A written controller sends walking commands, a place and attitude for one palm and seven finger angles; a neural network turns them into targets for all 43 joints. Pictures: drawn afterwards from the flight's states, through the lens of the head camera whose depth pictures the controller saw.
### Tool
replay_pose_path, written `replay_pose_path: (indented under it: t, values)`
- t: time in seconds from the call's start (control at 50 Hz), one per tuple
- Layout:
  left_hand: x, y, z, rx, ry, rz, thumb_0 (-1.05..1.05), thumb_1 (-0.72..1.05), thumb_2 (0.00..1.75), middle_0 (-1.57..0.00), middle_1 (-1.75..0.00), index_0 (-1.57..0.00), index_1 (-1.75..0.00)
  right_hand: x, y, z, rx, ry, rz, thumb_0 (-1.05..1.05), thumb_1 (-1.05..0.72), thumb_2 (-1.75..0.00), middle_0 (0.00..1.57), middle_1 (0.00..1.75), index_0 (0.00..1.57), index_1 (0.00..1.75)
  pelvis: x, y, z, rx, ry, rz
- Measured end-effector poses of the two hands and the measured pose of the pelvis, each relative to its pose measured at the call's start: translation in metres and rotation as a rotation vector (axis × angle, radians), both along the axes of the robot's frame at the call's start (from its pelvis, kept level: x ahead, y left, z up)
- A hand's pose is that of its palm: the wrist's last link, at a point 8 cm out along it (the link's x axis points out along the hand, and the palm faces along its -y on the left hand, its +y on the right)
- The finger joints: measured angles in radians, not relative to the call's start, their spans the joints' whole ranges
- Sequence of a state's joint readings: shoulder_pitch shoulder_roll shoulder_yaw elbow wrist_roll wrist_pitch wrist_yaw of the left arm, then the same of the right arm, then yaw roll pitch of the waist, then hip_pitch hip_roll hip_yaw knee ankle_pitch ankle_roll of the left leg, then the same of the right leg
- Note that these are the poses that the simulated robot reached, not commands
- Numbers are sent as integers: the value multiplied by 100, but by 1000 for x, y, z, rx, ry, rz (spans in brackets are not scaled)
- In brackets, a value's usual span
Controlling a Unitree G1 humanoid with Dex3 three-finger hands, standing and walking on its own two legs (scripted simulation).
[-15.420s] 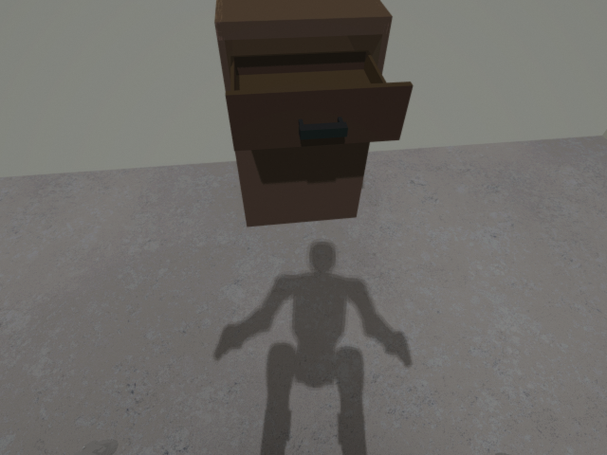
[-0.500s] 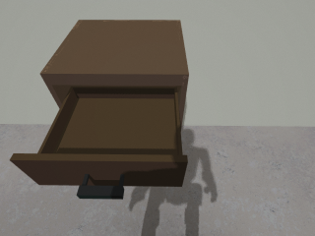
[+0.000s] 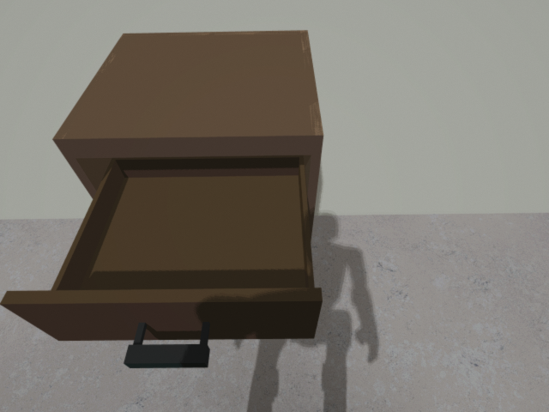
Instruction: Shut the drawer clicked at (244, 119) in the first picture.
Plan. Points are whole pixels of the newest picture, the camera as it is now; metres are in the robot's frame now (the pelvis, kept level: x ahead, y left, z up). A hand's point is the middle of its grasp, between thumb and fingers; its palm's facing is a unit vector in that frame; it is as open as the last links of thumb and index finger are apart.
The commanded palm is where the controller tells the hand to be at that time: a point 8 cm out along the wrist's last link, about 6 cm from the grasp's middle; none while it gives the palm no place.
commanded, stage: look again from close up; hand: left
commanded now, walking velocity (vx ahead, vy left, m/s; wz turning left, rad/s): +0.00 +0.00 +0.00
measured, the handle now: (171, 341) +0.23 +0.18 -0.05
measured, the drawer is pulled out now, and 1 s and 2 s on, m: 0.30 0.30 0.30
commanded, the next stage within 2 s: shuffle to correct the standing spot in 0.52 s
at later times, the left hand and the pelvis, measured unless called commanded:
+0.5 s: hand out of the picture +0.03 +0.16 -0.17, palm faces +0.00 -0.97 -0.24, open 7.4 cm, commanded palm none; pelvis +0.01 -0.03 +0.00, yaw +0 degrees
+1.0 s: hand out of the picture +0.03 +0.17 -0.17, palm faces -0.02 -0.96 -0.27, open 7.4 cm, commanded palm none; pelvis -0.03 -0.03 -0.01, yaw +0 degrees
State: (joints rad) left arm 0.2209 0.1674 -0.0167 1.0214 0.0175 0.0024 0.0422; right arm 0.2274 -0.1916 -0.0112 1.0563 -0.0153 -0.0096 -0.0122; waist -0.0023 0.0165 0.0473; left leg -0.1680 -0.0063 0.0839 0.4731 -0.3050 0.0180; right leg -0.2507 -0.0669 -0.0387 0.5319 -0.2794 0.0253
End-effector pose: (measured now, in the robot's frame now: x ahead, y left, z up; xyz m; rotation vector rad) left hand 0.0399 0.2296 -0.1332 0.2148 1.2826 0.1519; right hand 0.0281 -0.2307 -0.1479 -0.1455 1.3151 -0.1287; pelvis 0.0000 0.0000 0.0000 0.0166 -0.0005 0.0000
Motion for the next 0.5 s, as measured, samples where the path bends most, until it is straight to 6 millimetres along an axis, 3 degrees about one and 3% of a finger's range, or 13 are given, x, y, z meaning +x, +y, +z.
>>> replay_pose_path:
  t: [0.18,0.5]
  values:
    - [6,-10,1,5,9,-1,0,91,90,-20,-30,-20,-30,-10,-8,-2,6,49,-16,0,-91,-90,20,30,20,30,5,-11,1,1,3,0]
    - [-15,-25,-1,-2,62,23,0,91,90,-20,-30,-20,-30,-14,-19,-1,11,78,-17,0,-91,-90,19,30,20,30,6,-26,2,-1,1,4]
